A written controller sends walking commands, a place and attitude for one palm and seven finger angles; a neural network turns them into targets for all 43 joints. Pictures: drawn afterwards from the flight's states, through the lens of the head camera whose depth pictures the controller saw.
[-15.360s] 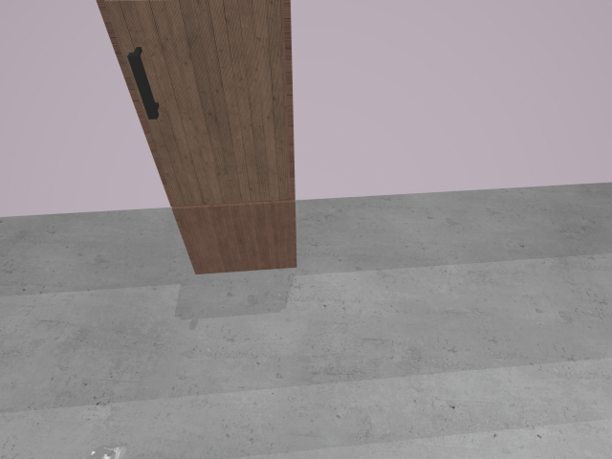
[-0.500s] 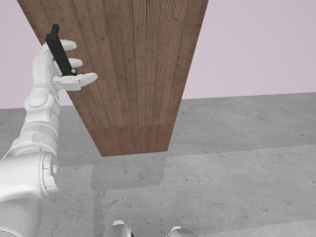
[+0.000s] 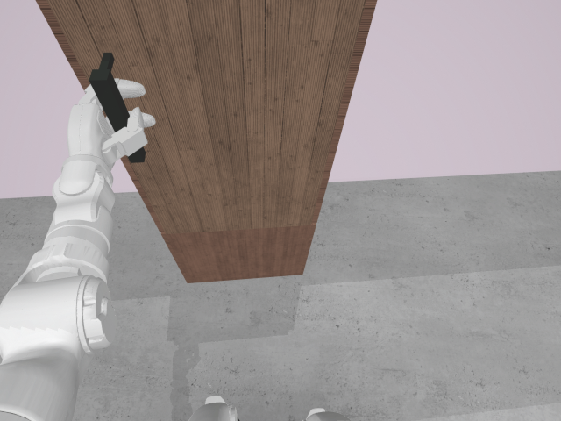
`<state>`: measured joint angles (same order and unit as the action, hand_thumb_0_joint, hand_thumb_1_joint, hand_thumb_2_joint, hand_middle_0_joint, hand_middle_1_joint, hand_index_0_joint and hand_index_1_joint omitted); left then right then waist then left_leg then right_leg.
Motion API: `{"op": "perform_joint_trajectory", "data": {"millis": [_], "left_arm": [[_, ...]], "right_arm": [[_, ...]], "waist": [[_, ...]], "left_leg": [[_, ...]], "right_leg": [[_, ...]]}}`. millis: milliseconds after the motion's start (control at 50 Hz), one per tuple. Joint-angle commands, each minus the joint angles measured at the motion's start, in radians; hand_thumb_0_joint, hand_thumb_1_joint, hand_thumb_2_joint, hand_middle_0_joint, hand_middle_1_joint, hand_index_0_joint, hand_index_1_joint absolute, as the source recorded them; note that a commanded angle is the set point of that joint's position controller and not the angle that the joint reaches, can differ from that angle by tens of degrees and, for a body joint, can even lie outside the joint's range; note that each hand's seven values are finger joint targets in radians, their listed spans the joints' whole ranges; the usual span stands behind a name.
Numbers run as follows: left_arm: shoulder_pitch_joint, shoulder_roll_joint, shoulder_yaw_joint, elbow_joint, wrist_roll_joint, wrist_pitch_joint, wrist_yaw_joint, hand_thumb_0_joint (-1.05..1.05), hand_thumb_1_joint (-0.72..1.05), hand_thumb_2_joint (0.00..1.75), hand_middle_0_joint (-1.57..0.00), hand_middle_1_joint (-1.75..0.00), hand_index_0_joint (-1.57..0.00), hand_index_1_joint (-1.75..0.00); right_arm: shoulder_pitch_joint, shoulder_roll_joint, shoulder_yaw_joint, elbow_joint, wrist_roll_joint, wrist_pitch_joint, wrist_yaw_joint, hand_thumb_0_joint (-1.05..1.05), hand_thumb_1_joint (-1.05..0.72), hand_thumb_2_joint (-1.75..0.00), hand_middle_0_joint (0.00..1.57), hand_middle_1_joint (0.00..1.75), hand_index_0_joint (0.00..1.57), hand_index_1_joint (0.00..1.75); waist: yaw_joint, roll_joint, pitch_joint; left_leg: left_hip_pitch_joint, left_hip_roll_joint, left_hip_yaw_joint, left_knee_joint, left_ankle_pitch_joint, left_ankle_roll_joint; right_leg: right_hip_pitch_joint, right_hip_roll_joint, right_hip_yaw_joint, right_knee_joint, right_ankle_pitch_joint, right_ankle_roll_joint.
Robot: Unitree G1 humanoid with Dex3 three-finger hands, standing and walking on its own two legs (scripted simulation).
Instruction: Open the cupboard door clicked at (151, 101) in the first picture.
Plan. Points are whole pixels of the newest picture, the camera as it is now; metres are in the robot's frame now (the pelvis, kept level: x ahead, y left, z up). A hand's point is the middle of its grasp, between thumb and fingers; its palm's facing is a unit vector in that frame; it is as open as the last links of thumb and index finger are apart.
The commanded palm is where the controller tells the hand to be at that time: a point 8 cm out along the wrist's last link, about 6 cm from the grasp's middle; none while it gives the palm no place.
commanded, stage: pull the door open along its arc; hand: left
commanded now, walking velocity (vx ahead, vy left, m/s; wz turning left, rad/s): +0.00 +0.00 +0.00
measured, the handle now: (123, 111) +0.54 +0.20 +0.11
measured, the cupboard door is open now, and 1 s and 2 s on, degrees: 0 45 43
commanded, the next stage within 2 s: open thumb and fingers to let go in 0.94 s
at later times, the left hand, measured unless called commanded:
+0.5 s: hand (151, 189) +0.40 +0.14 +0.11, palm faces +0.07 -0.99 +0.09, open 5.8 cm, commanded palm +0.35 +0.19 +0.11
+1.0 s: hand (244, 278) +0.27 +0.03 +0.11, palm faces +0.28 -0.96 -0.03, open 5.8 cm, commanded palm +0.23 +0.07 +0.11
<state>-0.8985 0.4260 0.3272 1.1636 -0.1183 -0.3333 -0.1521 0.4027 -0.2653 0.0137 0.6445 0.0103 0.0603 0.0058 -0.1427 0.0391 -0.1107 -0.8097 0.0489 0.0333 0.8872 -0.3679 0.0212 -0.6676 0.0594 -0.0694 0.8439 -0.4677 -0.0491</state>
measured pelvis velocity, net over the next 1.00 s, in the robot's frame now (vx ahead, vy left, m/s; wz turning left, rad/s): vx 0.00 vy -0.03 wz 0.05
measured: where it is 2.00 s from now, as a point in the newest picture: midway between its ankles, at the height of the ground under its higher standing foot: outside the picture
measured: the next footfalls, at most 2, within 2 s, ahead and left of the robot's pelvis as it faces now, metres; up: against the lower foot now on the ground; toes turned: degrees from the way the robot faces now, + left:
none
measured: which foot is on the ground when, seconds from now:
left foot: down 0.00-1.00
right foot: down 0.00-1.00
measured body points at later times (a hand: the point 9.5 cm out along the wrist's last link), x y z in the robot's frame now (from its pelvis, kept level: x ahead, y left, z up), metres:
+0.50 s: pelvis +0.01 +0.00 +0.01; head +0.04 +0.00 +0.46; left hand +0.39 +0.19 +0.11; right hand +0.10 -0.25 -0.10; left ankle +0.03 +0.11 -0.69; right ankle -0.04 -0.09 -0.69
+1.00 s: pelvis +0.00 -0.03 +0.02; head -0.02 -0.05 +0.47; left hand +0.25 +0.08 +0.11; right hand +0.20 -0.23 -0.06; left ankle +0.03 +0.11 -0.69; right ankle -0.04 -0.09 -0.69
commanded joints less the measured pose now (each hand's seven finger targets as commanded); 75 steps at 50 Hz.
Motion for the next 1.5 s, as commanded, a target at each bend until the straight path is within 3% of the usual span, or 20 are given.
{"op": "perform_joint_trajectory", "data": {"millis": [0,220,320,400,420,440,460,520,560,660,780,900,980,1020,1040,1120,1200,1380,1420,1480], "left_arm": [[-0.446,0.252,0.044,-0.218,0.004,-0.069,0.002,0.0,0.9,0.9,-0.4,-1.35,-0.4,-1.35],[-0.096,0.149,0.023,-0.406,-0.065,-0.055,-0.029,0.0,0.9,0.9,-0.4,-1.35,-0.4,-1.35],[0.176,0.036,-0.038,-0.615,-0.1,-0.029,-0.015,0.0,0.9,0.9,-0.4,-1.35,-0.4,-1.35],[0.33,-0.071,-0.125,-0.802,-0.107,0.0,0.015,0.0,0.9,0.9,-0.4,-1.35,-0.4,-1.35],[0.318,-0.105,0.002,-0.871,-0.168,0.021,0.159,0.0,0.9,0.9,-0.4,-1.35,-0.4,-1.35],[0.357,-0.215,-0.114,-0.895,-0.137,0.038,0.231,0.0,0.9,0.9,-0.4,-1.35,-0.4,-1.35],[0.391,-0.267,-0.154,-0.921,-0.121,0.051,0.28,0.0,0.9,0.9,-0.4,-1.35,-0.4,-1.35],[0.471,-0.28,-0.178,-1.025,-0.039,0.076,0.429,0.0,0.9,0.9,-0.4,-1.35,-0.4,-1.35],[0.509,-0.403,-0.304,-1.117,0.03,0.104,0.511,0.0,0.9,0.9,-0.4,-1.35,-0.4,-1.35],[0.614,-0.535,-0.434,-1.245,0.143,0.214,0.704,0.0,0.9,0.9,-0.4,-1.35,-0.4,-1.35],[0.762,-0.629,-0.573,-1.346,0.215,0.288,0.746,0.0,0.9,0.9,-0.4,-1.35,-0.4,-1.35],[0.987,-0.687,-0.659,-1.484,0.166,0.316,0.703,0.0,0.9,0.9,-0.4,-1.35,-0.4,-1.35],[0.866,-0.634,-0.598,-1.423,0.166,0.323,0.732,0.0,0.9,0.9,-0.4,-1.35,-0.4,-1.35],[0.72,-0.59,-0.552,-1.404,0.159,0.313,0.755,0.0,0.9,0.9,-0.4,-1.35,-0.4,-1.35],[0.736,-0.587,-0.534,-1.386,0.157,0.308,0.76,0.0,0.83,0.87,-0.4,-1.34,-0.4,-1.34],[0.8,-0.603,-0.552,-1.367,0.161,0.287,0.736,0.0,0.55,0.75,-0.38,-1.31,-0.38,-1.31],[0.844,-0.631,-0.598,-1.409,0.174,0.263,0.704,0.0,0.27,0.63,-0.35,-1.28,-0.35,-1.28],[0.807,-0.62,-0.621,-1.432,0.178,0.224,0.688,0.0,-0.36,0.36,-0.31,-1.22,-0.31,-1.22],[0.84,-0.607,-0.603,-1.424,0.174,0.223,0.687,0.0,-0.5,0.3,-0.3,-1.2,-0.3,-1.2],[0.871,-0.597,-0.584,-1.432,0.159,0.226,0.683,0.0,-0.5,0.3,-0.29,-1.15,-0.29,-1.15]], "right_arm": [[0.139,-0.175,-0.055,-0.056,-0.003,-0.011,-0.012,0.0,-0.9,-0.9,0.2,0.3,0.2,0.3],[0.076,-0.157,-0.061,-0.14,0.014,-0.006,-0.005,0.0,-0.9,-0.9,0.2,0.3,0.2,0.3],[0.015,-0.143,-0.064,-0.186,0.027,-0.026,0.009,0.0,-0.9,-0.9,0.2,0.3,0.2,0.3],[-0.043,-0.125,-0.065,-0.209,0.035,-0.048,0.016,0.0,-0.9,-0.9,0.2,0.3,0.2,0.3],[-0.082,-0.095,-0.062,-0.209,0.026,-0.058,0.017,0.0,-0.9,-0.9,0.2,0.3,0.2,0.3],[-0.097,-0.09,-0.055,-0.208,0.021,-0.072,0.025,0.0,-0.9,-0.9,0.2,0.3,0.2,0.3],[-0.102,-0.09,-0.058,-0.203,0.018,-0.079,0.033,0.0,-0.9,-0.9,0.2,0.3,0.2,0.3],[-0.13,-0.093,-0.058,-0.203,-0.01,-0.079,0.042,0.0,-0.9,-0.9,0.2,0.3,0.2,0.3],[-0.171,-0.072,-0.054,-0.221,-0.021,-0.076,0.054,0.0,-0.9,-0.9,0.2,0.3,0.2,0.3],[-0.253,-0.052,-0.048,-0.245,-0.042,-0.039,0.052,0.0,-0.9,-0.9,0.2,0.3,0.2,0.3],[-0.317,-0.019,-0.035,-0.265,-0.05,-0.008,0.029,0.0,-0.9,-0.9,0.2,0.3,0.2,0.3],[-0.378,0.008,-0.012,-0.273,-0.038,-0.011,0.037,0.0,-0.9,-0.9,0.2,0.3,0.2,0.3],[-0.413,0.008,-0.001,-0.247,-0.047,-0.011,0.022,0.0,-0.9,-0.9,0.2,0.3,0.2,0.3],[-0.42,0.009,0.001,-0.224,-0.052,-0.019,0.008,0.0,-0.9,-0.9,0.2,0.3,0.2,0.3],[-0.435,0.01,-0.005,-0.221,-0.055,-0.022,0.003,0.0,-0.9,-0.9,0.2,0.3,0.2,0.3],[-0.406,0.009,-0.01,-0.222,-0.06,-0.031,0.0,0.0,-0.9,-0.9,0.2,0.3,0.2,0.3],[-0.36,0.0,-0.022,-0.229,-0.053,-0.032,0.008,0.0,-0.9,-0.9,0.2,0.3,0.2,0.3],[-0.352,-0.007,-0.023,-0.235,-0.048,-0.047,0.0,0.0,-0.9,-0.9,0.2,0.3,0.2,0.3],[-0.344,-0.008,-0.026,-0.239,-0.049,-0.052,0.001,0.0,-0.9,-0.9,0.2,0.3,0.2,0.3],[-0.346,-0.007,-0.025,-0.244,-0.048,-0.043,-0.003,0.0,-0.9,-0.9,0.2,0.3,0.2,0.3]], "waist": [[-0.012,0.054,-0.412],[0.068,0.001,-0.425],[0.112,-0.011,-0.386],[0.115,-0.014,-0.317],[0.194,-0.022,-0.303],[0.149,-0.023,-0.259],[0.141,-0.044,-0.232],[0.148,-0.089,-0.239],[0.139,-0.047,-0.253],[0.139,-0.08,-0.226],[0.128,-0.126,-0.169],[0.149,-0.073,-0.115],[0.14,-0.093,-0.021],[0.124,-0.152,-0.001],[0.144,-0.153,-0.021],[0.155,-0.169,-0.09],[0.143,-0.134,-0.156],[0.121,-0.139,-0.116],[0.133,-0.166,-0.129],[0.143,-0.164,-0.163]], "left_leg": [[0.421,-0.038,-0.067,-0.047,0.359,0.028],[0.427,-0.049,-0.032,-0.08,0.409,0.033],[0.453,-0.052,-0.014,-0.107,0.443,0.032],[0.489,-0.044,-0.015,-0.131,0.429,0.028],[0.459,-0.046,-0.01,-0.138,0.435,0.02],[0.471,-0.042,-0.015,-0.151,0.403,0.013],[0.48,-0.036,-0.025,-0.153,0.388,0.008],[0.471,-0.036,-0.03,-0.151,0.378,0.01],[0.5,-0.033,-0.028,-0.152,0.379,0.007],[0.502,-0.031,-0.037,-0.17,0.309,0.002],[0.522,-0.034,-0.039,-0.172,0.276,0.001],[0.544,-0.043,-0.04,-0.172,0.272,-0.003],[0.503,-0.06,-0.052,-0.159,0.188,-0.005],[0.482,-0.07,-0.063,-0.147,0.161,-0.002],[0.481,-0.074,-0.062,-0.144,0.155,-0.004],[0.481,-0.079,-0.066,-0.16,0.205,-0.003],[0.512,-0.069,-0.06,-0.167,0.277,0.001],[0.493,-0.07,-0.07,-0.147,0.242,0.006],[0.486,-0.07,-0.071,-0.148,0.243,0.006],[0.489,-0.073,-0.061,-0.152,0.266,0.003]], "right_leg": [[0.039,0.011,0.064,-0.109,0.469,0.039],[0.187,0.011,0.062,-0.118,0.602,0.037],[0.239,0.004,0.055,-0.131,0.663,0.038],[0.215,0.002,0.044,-0.148,0.623,0.043],[0.233,0.004,0.025,-0.16,0.568,0.037],[0.203,0.005,0.014,-0.162,0.524,0.041],[0.178,0.006,0.003,-0.164,0.484,0.041],[0.201,-0.004,0.009,-0.152,0.474,0.04],[0.191,-0.016,0.005,-0.142,0.457,0.039],[0.221,-0.033,0.009,-0.176,0.386,0.03],[0.267,-0.056,0.03,-0.235,0.409,0.028],[0.328,-0.082,0.049,-0.277,0.505,0.037],[0.271,-0.102,0.093,-0.338,0.375,0.046],[0.256,-0.12,0.132,-0.372,0.326,0.059],[0.265,-0.126,0.149,-0.381,0.308,0.059],[0.331,-0.138,0.16,-0.353,0.456,0.068],[0.358,-0.127,0.115,-0.277,0.655,0.07],[0.31,-0.13,0.125,-0.28,0.591,0.074],[0.324,-0.131,0.124,-0.278,0.607,0.078],[0.365,-0.136,0.127,-0.269,0.694,0.083]]}}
